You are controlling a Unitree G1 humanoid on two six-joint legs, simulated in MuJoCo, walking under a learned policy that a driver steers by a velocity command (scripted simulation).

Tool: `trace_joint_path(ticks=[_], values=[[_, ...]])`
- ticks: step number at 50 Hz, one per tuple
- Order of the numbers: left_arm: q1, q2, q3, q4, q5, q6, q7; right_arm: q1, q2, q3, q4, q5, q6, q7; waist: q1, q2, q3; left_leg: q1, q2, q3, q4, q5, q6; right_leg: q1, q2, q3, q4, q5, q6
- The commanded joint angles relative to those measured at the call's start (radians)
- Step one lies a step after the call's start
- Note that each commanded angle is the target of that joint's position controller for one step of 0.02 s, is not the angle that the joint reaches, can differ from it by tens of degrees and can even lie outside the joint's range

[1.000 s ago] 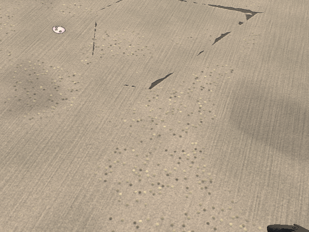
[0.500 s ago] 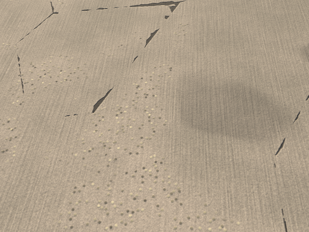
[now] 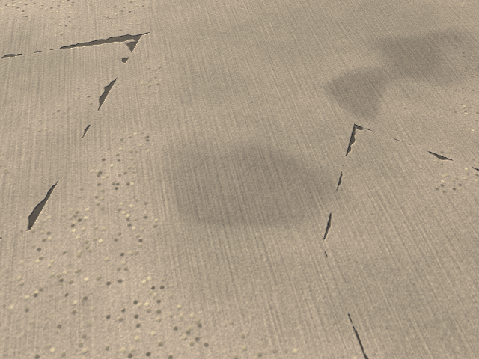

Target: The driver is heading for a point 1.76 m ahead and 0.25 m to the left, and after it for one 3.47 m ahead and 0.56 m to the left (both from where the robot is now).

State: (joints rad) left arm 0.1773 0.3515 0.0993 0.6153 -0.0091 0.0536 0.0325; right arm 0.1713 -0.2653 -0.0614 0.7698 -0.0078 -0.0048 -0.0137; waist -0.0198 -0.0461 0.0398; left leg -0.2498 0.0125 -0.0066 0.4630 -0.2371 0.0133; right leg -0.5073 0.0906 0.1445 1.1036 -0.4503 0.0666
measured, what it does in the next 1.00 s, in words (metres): steps on the spot: right foot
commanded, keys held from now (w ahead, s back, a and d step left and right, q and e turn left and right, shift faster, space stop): no key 0.88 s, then w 0.12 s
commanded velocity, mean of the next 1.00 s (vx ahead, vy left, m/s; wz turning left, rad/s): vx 0.02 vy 0.00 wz -0.07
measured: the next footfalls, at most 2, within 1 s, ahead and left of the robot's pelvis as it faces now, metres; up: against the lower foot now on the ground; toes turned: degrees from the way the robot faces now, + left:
right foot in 0.18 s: +0.02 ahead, -0.15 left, +0.00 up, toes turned +2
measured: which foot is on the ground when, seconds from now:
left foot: down 0.00-1.00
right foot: up 0.00-0.16, down 0.18-1.00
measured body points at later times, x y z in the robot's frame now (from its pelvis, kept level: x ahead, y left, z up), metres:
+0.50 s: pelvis +0.00 -0.04 +0.00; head +0.01 -0.05 +0.45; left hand +0.16 +0.20 -0.10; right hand +0.09 -0.32 -0.13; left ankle +0.00 +0.12 -0.74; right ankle -0.02 -0.15 -0.74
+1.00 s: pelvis +0.01 -0.03 -0.01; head +0.01 -0.03 +0.44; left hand +0.10 +0.23 -0.14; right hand +0.05 -0.31 -0.15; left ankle +0.00 +0.11 -0.73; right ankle -0.02 -0.15 -0.74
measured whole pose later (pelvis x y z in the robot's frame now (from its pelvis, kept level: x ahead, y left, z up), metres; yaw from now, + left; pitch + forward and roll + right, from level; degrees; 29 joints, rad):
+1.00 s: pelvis +0.01 -0.03 -0.01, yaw -1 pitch -1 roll +0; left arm 0.26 0.24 0.04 0.87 -0.01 0.00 0.02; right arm 0.23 -0.26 -0.04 1.04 0.01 -0.01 -0.04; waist -0.01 0.01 0.01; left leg -0.24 0.05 0.00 0.61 -0.39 -0.02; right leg -0.18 0.03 0.03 0.53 -0.34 -0.03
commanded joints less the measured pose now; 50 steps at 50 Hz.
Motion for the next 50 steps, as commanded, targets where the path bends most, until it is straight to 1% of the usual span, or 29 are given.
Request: trace_joint_path(ticks=[1,3,4,5,6,7,8,9,10,11,12,13,14,16,20,24,28,36,44,45,46,47,48,49,50], values=[[-0.022,0.020,-0.002,-0.072,-0.001,-0.012,0.000,-0.057,-0.129,-0.023,-0.068,0.001,-0.007,-0.011,0.010,0.206,-0.096,0.164,0.200,-0.167,-0.114,0.389,0.197,-0.017,-0.049,-0.032,-0.130,0.017,0.029],[-0.047,-0.011,-0.020,-0.080,0.005,-0.013,-0.006,-0.053,-0.152,-0.028,-0.063,0.004,0.001,-0.008,-0.006,0.242,-0.110,0.145,0.199,-0.145,-0.105,0.400,0.196,0.104,-0.082,-0.089,-0.313,-0.010,0.028],[-0.050,-0.003,-0.019,-0.079,0.001,-0.014,-0.008,-0.037,-0.169,-0.032,-0.057,0.007,0.005,-0.005,-0.018,0.257,-0.110,0.140,0.207,-0.154,-0.100,0.410,0.201,0.144,-0.081,-0.116,-0.380,-0.009,0.026],[-0.038,0.011,-0.015,-0.071,-0.003,-0.014,-0.009,-0.023,-0.180,-0.034,-0.051,0.012,0.008,-0.003,-0.020,0.256,-0.110,0.139,0.212,-0.165,-0.090,0.411,0.203,0.180,-0.076,-0.132,-0.454,0.028,0.021],[-0.009,0.015,-0.012,-0.054,-0.004,-0.015,-0.010,-0.027,-0.180,-0.031,-0.048,0.020,0.010,-0.001,-0.004,0.243,-0.106,0.127,0.208,-0.163,-0.072,0.406,0.194,0.234,-0.071,-0.146,-0.571,0.115,0.008],[0.025,0.011,-0.013,-0.033,-0.001,-0.016,-0.012,-0.026,-0.168,-0.025,-0.041,0.028,0.009,0.001,0.017,0.226,-0.098,0.099,0.197,-0.156,-0.056,0.390,0.171,0.312,-0.064,-0.157,-0.726,0.240,-0.015],[0.028,0.031,-0.012,-0.032,0.007,-0.017,-0.010,0.016,-0.149,-0.017,-0.025,0.030,0.001,0.003,0.013,0.193,-0.099,0.050,0.183,-0.151,-0.052,0.336,0.120,0.404,-0.089,-0.112,-0.801,0.348,-0.045],[0.040,0.082,-0.006,-0.042,0.015,-0.016,-0.002,0.034,-0.119,-0.004,-0.027,0.003,-0.014,0.010,-0.006,0.082,-0.143,-0.023,0.138,-0.104,0.008,0.223,0.049,0.520,-0.200,0.010,-0.760,0.577,-0.081],[-0.009,0.110,-0.004,-0.040,0.029,-0.015,-0.001,0.067,-0.068,0.011,-0.028,-0.016,-0.028,0.017,-0.067,-0.110,-0.149,-0.030,0.052,-0.009,0.000,0.006,-0.020,0.453,-0.271,0.068,-0.698,0.600,-0.161],[-0.037,0.035,-0.020,-0.049,0.031,-0.023,-0.014,0.010,-0.097,0.010,-0.022,-0.024,-0.028,0.014,-0.023,-0.087,-0.138,0.043,0.053,-0.009,-0.013,-0.001,-0.056,0.365,-0.258,0.067,-0.710,0.462,-0.191],[-0.037,0.006,-0.029,-0.040,0.037,-0.031,-0.022,-0.027,-0.116,0.006,-0.021,-0.021,-0.027,0.014,-0.009,-0.063,-0.111,0.051,0.045,-0.002,-0.015,0.048,-0.068,0.347,-0.218,0.042,-0.715,0.360,-0.165],[-0.026,0.019,-0.026,-0.031,0.040,-0.037,-0.024,-0.038,-0.120,0.004,-0.012,-0.014,-0.024,0.010,0.003,-0.051,-0.092,0.052,0.041,0.007,-0.003,0.070,-0.066,0.332,-0.189,0.021,-0.716,0.326,-0.140],[-0.023,0.026,-0.026,-0.026,0.037,-0.044,-0.025,-0.035,-0.123,0.003,-0.008,-0.011,-0.017,0.007,0.003,-0.061,-0.068,0.046,0.043,0.004,-0.002,0.090,-0.063,0.316,-0.185,0.021,-0.718,0.336,-0.129],[-0.006,0.016,-0.032,-0.013,0.031,-0.053,-0.023,-0.021,-0.120,0.004,0.005,-0.007,-0.012,0.003,-0.001,-0.055,-0.046,0.052,0.048,-0.003,-0.013,0.103,-0.058,0.296,-0.181,0.017,-0.715,0.352,-0.122],[-0.005,0.005,-0.038,-0.003,0.030,-0.055,-0.021,-0.006,-0.112,0.006,0.042,-0.005,-0.009,-0.002,-0.002,-0.020,-0.034,0.065,0.050,-0.001,-0.022,0.105,-0.064,0.284,-0.171,0.015,-0.717,0.333,-0.123],[-0.003,0.001,-0.040,0.014,0.028,-0.058,-0.020,0.002,-0.116,0.004,0.076,-0.003,-0.008,-0.008,-0.002,0.009,-0.034,0.078,0.055,-0.003,-0.030,0.118,-0.070,0.287,-0.162,0.008,-0.717,0.342,-0.123],[0.004,-0.003,-0.040,0.040,0.026,-0.061,-0.020,0.009,-0.121,0.003,0.109,-0.001,-0.008,-0.014,-0.002,0.025,-0.043,0.088,0.058,-0.003,-0.033,0.131,-0.073,0.298,-0.151,-0.005,-0.713,0.367,-0.121],[0.026,-0.007,-0.038,0.107,0.022,-0.062,-0.017,0.023,-0.123,0.002,0.170,0.003,-0.004,-0.024,-0.002,0.031,-0.041,0.095,0.058,0.000,-0.038,0.139,-0.070,0.304,-0.133,-0.030,-0.709,0.390,-0.115],[0.046,-0.008,-0.041,0.181,0.017,-0.062,-0.010,0.036,-0.113,0.003,0.224,0.005,0.000,-0.031,-0.002,0.035,-0.026,0.091,0.052,0.005,-0.045,0.135,-0.065,0.304,-0.119,-0.050,-0.709,0.388,-0.106],[0.062,-0.006,-0.040,0.197,0.016,-0.059,-0.007,0.052,-0.104,0.005,0.237,0.006,0.002,-0.032,-0.002,0.026,-0.045,0.094,0.034,0.027,-0.034,0.048,-0.063,0.312,-0.112,-0.054,-0.720,0.276,-0.110],[0.070,0.012,-0.033,0.206,0.009,-0.054,-0.003,0.053,-0.100,0.004,0.242,0.013,0.003,-0.034,0.006,0.009,-0.031,0.061,0.004,0.061,0.007,-0.083,-0.056,0.302,-0.109,-0.043,-0.736,0.076,-0.128],[0.082,0.036,-0.025,0.210,0.004,-0.051,-0.002,0.040,-0.093,0.005,0.237,0.018,0.001,-0.034,0.019,-0.024,0.003,0.000,-0.018,0.087,0.064,-0.193,-0.045,0.276,-0.134,0.006,-0.774,-0.149,-0.158],[0.105,0.056,-0.019,0.215,0.000,-0.053,-0.001,0.012,-0.083,0.007,0.221,0.019,-0.007,-0.032,0.037,-0.070,0.047,-0.083,-0.031,0.096,0.140,-0.242,-0.036,0.261,-0.193,0.100,-0.837,-0.313,-0.197],[0.132,0.080,-0.013,0.222,-0.004,-0.060,-0.002,-0.015,-0.070,0.010,0.201,0.023,-0.021,-0.026,0.051,-0.127,0.081,-0.156,-0.031,0.089,0.223,-0.239,-0.020,0.264,-0.274,0.223,-0.905,-0.405,-0.247],[0.145,0.095,-0.007,0.230,-0.009,-0.072,-0.002,-0.035,-0.068,0.011,0.185,0.030,-0.038,-0.018,0.057,-0.157,0.116,-0.196,0.001,0.043,0.295,-0.236,0.004,0.243,-0.341,0.324,-0.948,-0.409,-0.290]])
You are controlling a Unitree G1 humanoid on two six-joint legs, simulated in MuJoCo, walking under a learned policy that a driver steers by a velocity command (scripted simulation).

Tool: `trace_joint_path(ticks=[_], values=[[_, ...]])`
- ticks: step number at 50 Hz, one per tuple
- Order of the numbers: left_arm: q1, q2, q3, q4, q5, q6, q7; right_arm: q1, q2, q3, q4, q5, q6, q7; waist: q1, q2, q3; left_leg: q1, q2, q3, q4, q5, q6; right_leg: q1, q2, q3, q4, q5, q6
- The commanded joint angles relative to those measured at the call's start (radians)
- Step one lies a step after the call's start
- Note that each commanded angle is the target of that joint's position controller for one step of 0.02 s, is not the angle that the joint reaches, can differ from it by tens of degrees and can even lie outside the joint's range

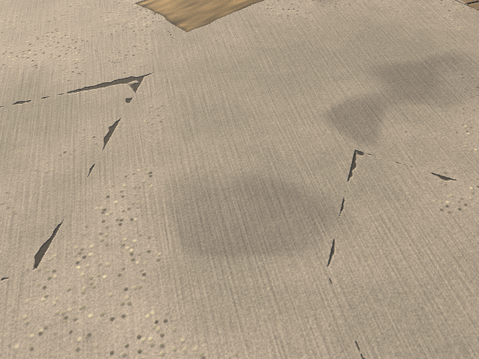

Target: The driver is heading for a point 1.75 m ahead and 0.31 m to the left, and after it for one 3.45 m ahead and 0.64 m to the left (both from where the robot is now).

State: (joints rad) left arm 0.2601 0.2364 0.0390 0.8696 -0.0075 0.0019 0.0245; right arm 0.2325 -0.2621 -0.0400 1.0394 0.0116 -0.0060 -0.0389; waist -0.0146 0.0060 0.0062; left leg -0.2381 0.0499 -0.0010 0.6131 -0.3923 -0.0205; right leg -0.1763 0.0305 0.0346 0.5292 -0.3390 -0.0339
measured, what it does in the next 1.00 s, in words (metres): walks ahead: right foot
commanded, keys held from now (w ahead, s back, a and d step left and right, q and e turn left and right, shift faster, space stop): w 1.00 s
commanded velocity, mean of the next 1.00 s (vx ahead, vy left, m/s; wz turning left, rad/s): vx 0.43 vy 0.00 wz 0.00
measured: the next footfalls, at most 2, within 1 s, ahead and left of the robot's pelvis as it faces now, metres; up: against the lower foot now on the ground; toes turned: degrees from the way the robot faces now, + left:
right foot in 0.60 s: +0.43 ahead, -0.09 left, +0.00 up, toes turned -1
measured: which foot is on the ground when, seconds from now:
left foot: down 0.00-0.60, up 0.62-1.00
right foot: down 0.00-0.12, up 0.14-0.58, down 0.60-1.00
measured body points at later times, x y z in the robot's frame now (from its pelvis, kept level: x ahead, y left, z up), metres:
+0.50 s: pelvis +0.17 +0.04 +0.00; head +0.20 +0.05 +0.45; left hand +0.41 +0.26 -0.09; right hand +0.07 -0.21 -0.13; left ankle +0.02 +0.13 -0.73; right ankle +0.37 -0.11 -0.69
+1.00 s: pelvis +0.47 +0.01 +0.01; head +0.49 +0.01 +0.46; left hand +0.45 +0.28 -0.13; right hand +0.66 -0.24 -0.09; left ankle +0.66 +0.18 -0.68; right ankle +0.39 -0.08 -0.73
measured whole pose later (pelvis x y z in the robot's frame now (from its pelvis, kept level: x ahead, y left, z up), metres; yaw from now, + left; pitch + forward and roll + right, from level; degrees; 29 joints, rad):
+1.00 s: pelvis +0.47 +0.01 +0.01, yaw +0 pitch +1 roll -3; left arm 0.35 0.25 0.05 0.99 -0.01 -0.09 -0.01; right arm 0.07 -0.27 -0.05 0.84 0.01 -0.08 0.00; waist 0.08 0.04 0.02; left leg -0.66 0.13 -0.04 0.63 0.07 0.00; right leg 0.01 0.08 -0.04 0.19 -0.21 -0.06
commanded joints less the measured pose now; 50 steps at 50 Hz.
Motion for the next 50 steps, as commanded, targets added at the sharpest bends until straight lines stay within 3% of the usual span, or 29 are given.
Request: trace_joint_path(ticks=[1,3,5,6,7,8,9,10,12,14,16,20,23,26,28,29,30,31,32,33,34,35,36,37,39,40,44,47,50], values=[[0.055,0.201,0.052,-0.024,-0.009,-0.034,0.007,-0.098,-0.078,-0.014,-0.092,0.020,-0.054,0.017,0.045,-0.213,0.165,-0.255,-0.008,0.000,0.191,-0.112,0.063,-0.071,-0.315,0.474,-0.384,-0.468,-0.210],[0.000,0.182,0.048,-0.038,-0.019,-0.046,0.004,-0.067,-0.081,-0.015,-0.087,0.029,-0.082,0.038,0.009,-0.177,0.148,-0.233,0.022,-0.014,0.091,-0.133,0.108,-0.034,-0.311,0.416,-0.353,-0.332,-0.189],[-0.095,0.178,0.045,-0.059,-0.029,-0.040,0.000,0.102,-0.076,-0.026,-0.001,0.019,-0.095,0.049,-0.082,-0.117,0.076,0.120,-0.046,0.068,-0.149,0.140,0.104,-0.176,-0.194,0.225,-0.251,-0.177,-0.117],[-0.108,0.138,0.034,-0.068,-0.018,-0.041,-0.002,0.195,-0.088,-0.035,0.041,0.004,-0.092,0.050,-0.108,-0.051,0.041,0.267,-0.035,0.016,-0.169,0.176,0.089,-0.259,-0.124,0.131,-0.107,-0.088,-0.077],[-0.122,0.061,0.011,-0.090,-0.004,-0.049,-0.005,0.307,-0.163,-0.051,0.054,-0.001,-0.091,0.045,-0.134,0.191,-0.005,0.383,0.177,-0.316,-0.332,-0.001,0.152,-0.401,-0.010,-0.024,0.237,-0.078,0.003],[-0.127,0.081,0.021,-0.124,-0.022,-0.066,0.002,0.344,-0.234,-0.058,0.052,-0.009,-0.100,0.059,-0.125,0.311,0.010,0.395,0.342,-0.693,-0.465,-0.134,0.285,-0.564,0.050,0.006,0.462,-0.251,0.017],[-0.097,0.117,0.029,-0.108,-0.044,-0.081,-0.001,0.248,-0.182,-0.039,0.025,-0.010,-0.111,0.058,-0.075,0.184,0.081,0.345,0.356,-0.674,-0.467,-0.198,0.303,-0.634,-0.028,0.079,0.595,-0.204,-0.001],[-0.078,0.127,0.031,-0.091,-0.047,-0.092,-0.011,0.184,-0.129,-0.027,-0.003,-0.004,-0.116,0.056,-0.050,0.129,0.123,0.327,0.305,-0.554,-0.464,-0.182,0.264,-0.666,-0.072,0.077,0.619,-0.086,-0.019],[-0.100,0.137,0.042,-0.078,-0.024,-0.103,-0.017,0.139,-0.110,-0.016,-0.023,-0.004,-0.114,0.060,-0.034,0.091,0.121,0.324,0.237,-0.379,-0.475,0.032,0.199,-0.664,-0.127,0.041,0.560,0.074,-0.026],[-0.120,0.111,0.041,-0.076,-0.012,-0.099,-0.032,0.186,-0.070,-0.001,-0.013,-0.012,-0.102,0.056,-0.040,0.106,0.084,0.321,0.179,-0.240,-0.470,0.295,0.176,-0.606,-0.135,-0.003,0.505,0.158,-0.009],[-0.160,0.078,0.034,-0.088,-0.010,-0.091,-0.039,0.222,-0.086,0.000,-0.008,-0.013,-0.093,0.044,-0.047,0.090,0.076,0.319,0.160,-0.166,-0.470,0.467,0.185,-0.605,-0.130,-0.035,0.439,0.206,0.018],[-0.322,0.041,0.012,-0.144,-0.017,-0.091,-0.047,0.234,-0.117,0.000,-0.021,-0.015,-0.081,0.024,-0.075,0.081,0.117,0.215,0.128,-0.081,-0.522,0.473,0.180,-0.504,-0.094,-0.079,0.162,0.355,0.042],[-0.399,0.051,0.007,-0.169,-0.023,-0.095,-0.061,0.279,-0.124,-0.005,-0.008,-0.005,-0.080,0.020,-0.084,0.086,0.151,0.231,0.156,-0.068,-0.537,0.461,0.191,-0.460,-0.074,-0.086,0.050,0.404,0.026],[-0.424,0.077,0.011,-0.186,-0.024,-0.104,-0.076,0.277,-0.134,-0.016,-0.005,0.004,-0.072,0.018,-0.051,0.087,0.145,0.330,0.202,-0.056,-0.481,0.592,0.179,-0.441,-0.066,-0.068,-0.014,0.365,-0.017],[-0.339,0.123,0.031,-0.167,-0.021,-0.105,-0.075,0.251,-0.161,-0.029,-0.017,-0.002,-0.063,0.017,0.015,0.117,0.056,0.384,0.212,-0.042,-0.349,0.928,0.159,-0.301,-0.020,-0.091,-0.010,0.302,-0.054],[-0.206,0.159,0.052,-0.129,-0.022,-0.103,-0.069,0.234,-0.166,-0.032,-0.024,-0.008,-0.053,0.017,0.087,0.130,-0.034,0.376,0.192,-0.020,-0.193,1.089,0.144,-0.136,0.012,-0.113,-0.009,0.287,-0.082],[-0.026,0.198,0.073,-0.074,-0.024,-0.097,-0.057,0.222,-0.155,-0.027,-0.037,-0.014,-0.047,0.017,0.170,0.120,-0.140,0.253,0.153,-0.002,0.022,1.064,0.115,0.126,-0.011,-0.086,-0.004,0.303,-0.117],[0.142,0.266,0.090,-0.034,-0.003,-0.089,-0.045,0.258,-0.092,-0.008,-0.064,-0.027,-0.050,0.020,0.184,-0.037,-0.289,-0.053,0.061,0.027,0.363,0.673,0.084,0.477,-0.231,0.210,0.009,0.196,-0.201],[0.160,0.271,0.082,-0.015,0.002,-0.092,-0.057,0.369,0.035,0.027,-0.056,-0.013,-0.075,0.032,0.109,-0.277,-0.426,-0.327,-0.120,-0.075,0.655,-0.165,0.049,0.654,-0.430,0.703,-0.168,-0.036,-0.341],[0.097,0.177,0.057,-0.014,-0.009,-0.095,-0.058,0.257,-0.085,-0.002,-0.074,0.017,-0.102,0.039,0.132,-0.180,-0.285,-0.429,-0.064,-0.154,0.753,-0.160,0.071,0.541,-0.380,0.686,-0.249,-0.110,-0.286],[0.004,0.147,0.046,-0.026,-0.011,-0.100,-0.056,0.159,-0.128,-0.016,-0.110,0.041,-0.118,0.041,0.103,-0.134,-0.124,-0.467,-0.014,-0.116,0.743,-0.064,0.085,0.372,-0.350,0.515,-0.276,-0.027,-0.244],[-0.071,0.133,0.041,-0.035,-0.004,-0.107,-0.059,0.115,-0.120,-0.017,-0.119,0.035,-0.126,0.032,0.067,-0.036,-0.063,-0.420,0.037,-0.098,0.689,0.030,0.086,0.219,-0.315,0.402,-0.306,0.102,-0.222],[-0.106,0.109,0.034,-0.038,0.007,-0.114,-0.064,0.106,-0.112,-0.026,-0.118,0.021,-0.120,0.027,0.034,-0.023,-0.026,-0.373,0.068,-0.090,0.640,0.082,0.080,0.114,-0.278,0.311,-0.329,0.211,-0.210],[-0.119,0.091,0.028,-0.031,0.016,-0.118,-0.066,0.136,-0.091,-0.026,-0.115,0.015,-0.107,0.027,0.001,-0.046,-0.030,-0.314,0.091,-0.098,0.614,0.110,0.077,0.052,-0.254,0.254,-0.357,0.243,-0.206],[-0.103,0.095,0.027,-0.007,0.007,-0.124,-0.067,0.148,-0.055,-0.024,-0.122,0.009,-0.085,0.025,-0.021,-0.061,-0.011,-0.290,0.108,-0.083,0.551,0.114,0.062,-0.021,-0.240,0.195,-0.402,0.269,-0.221],[-0.090,0.108,0.029,0.005,0.005,-0.127,-0.062,0.120,-0.057,-0.025,-0.137,0.006,-0.076,0.024,-0.023,-0.062,0.014,-0.313,0.117,-0.075,0.511,0.133,0.050,-0.048,-0.237,0.169,-0.422,0.274,-0.226],[-0.021,0.156,0.036,0.035,0.005,-0.119,-0.033,-0.054,-0.066,-0.025,-0.208,-0.010,-0.076,0.025,0.017,-0.042,0.065,-0.420,0.118,-0.054,0.252,0.355,0.011,-0.029,-0.213,0.098,-0.452,0.310,-0.211],[0.041,0.177,0.037,0.056,-0.005,-0.112,-0.024,-0.173,-0.044,-0.012,-0.240,-0.005,-0.087,0.038,0.061,-0.038,0.069,-0.359,0.071,-0.006,0.046,0.500,0.011,-0.011,-0.186,0.036,-0.447,0.331,-0.178],[0.110,0.184,0.039,0.090,-0.014,-0.101,-0.022,-0.260,-0.050,-0.006,-0.273,0.005,-0.091,0.053,0.092,-0.040,0.081,-0.372,0.050,-0.007,-0.044,0.503,0.019,0.094,-0.223,0.040,-0.412,0.328,-0.174]])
